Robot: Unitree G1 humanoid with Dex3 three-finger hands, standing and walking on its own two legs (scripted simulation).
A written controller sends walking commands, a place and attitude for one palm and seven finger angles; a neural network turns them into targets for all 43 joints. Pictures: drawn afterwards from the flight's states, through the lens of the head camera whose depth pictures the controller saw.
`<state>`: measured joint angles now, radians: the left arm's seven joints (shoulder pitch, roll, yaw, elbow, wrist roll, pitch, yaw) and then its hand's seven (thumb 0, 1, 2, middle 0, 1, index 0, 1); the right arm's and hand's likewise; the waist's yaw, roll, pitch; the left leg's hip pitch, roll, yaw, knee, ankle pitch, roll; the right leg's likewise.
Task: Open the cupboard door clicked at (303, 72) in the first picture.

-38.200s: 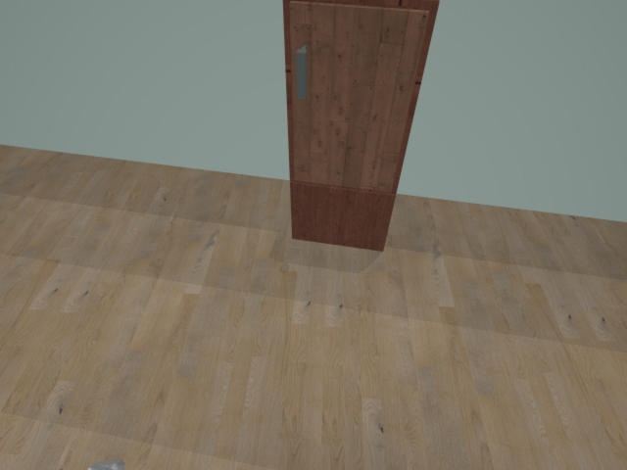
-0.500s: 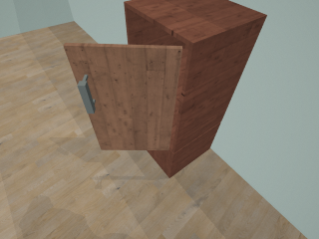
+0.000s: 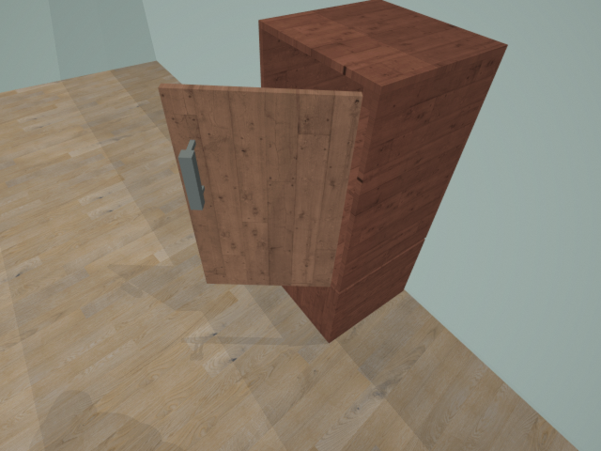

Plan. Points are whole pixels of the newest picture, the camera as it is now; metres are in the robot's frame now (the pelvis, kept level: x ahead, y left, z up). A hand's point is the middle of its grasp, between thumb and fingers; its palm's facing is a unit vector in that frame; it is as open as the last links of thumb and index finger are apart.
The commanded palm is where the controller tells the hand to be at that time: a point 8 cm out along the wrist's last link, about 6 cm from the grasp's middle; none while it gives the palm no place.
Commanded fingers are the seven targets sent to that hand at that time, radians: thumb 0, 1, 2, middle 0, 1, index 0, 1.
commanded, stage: shuffle to correct the standing spot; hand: left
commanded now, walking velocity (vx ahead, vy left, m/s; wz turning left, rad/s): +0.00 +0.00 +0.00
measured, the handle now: (194, 174) +0.61 +0.26 +0.01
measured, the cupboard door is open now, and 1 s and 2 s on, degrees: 53 53 53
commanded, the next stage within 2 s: come to a stop and stand still in 0.44 s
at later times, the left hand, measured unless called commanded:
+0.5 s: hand out of the picture -0.01 +0.16 -0.18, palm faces +0.05 -0.99 -0.15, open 7.4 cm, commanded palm none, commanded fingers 0.00 0.90 0.90 -0.20 -0.30 -0.20 -0.30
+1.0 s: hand out of the picture +0.10 +0.18 -0.18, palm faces +0.01 -0.98 -0.19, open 7.3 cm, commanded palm none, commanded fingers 0.00 0.90 0.90 -0.20 -0.30 -0.20 -0.30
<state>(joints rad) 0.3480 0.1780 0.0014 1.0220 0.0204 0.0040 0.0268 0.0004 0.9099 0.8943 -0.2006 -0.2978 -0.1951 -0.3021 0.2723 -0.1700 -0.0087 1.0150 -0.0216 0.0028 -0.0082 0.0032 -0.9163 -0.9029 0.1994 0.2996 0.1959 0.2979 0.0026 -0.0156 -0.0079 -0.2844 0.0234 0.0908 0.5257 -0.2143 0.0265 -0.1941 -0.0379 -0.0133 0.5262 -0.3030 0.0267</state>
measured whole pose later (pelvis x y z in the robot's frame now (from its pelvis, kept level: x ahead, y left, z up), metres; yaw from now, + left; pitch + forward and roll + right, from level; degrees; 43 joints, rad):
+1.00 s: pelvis +0.08 +0.01 +0.00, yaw -2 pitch +0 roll +0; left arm 0.29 0.15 0.01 1.02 0.02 0.00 0.04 0.00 0.92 0.89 -0.20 -0.30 -0.19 -0.30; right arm 0.14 -0.13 -0.02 1.01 -0.01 0.01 -0.02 0.00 -0.92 -0.90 0.20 0.30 0.20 0.30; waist 0.02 -0.02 0.04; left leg -0.30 0.02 0.13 0.53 -0.22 0.04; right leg -0.24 -0.03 -0.06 0.56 -0.32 -0.01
